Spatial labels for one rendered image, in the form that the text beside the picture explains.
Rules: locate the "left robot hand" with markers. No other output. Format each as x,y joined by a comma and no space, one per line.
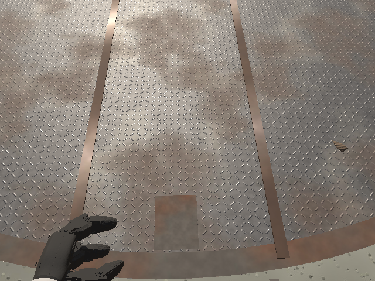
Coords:
63,253

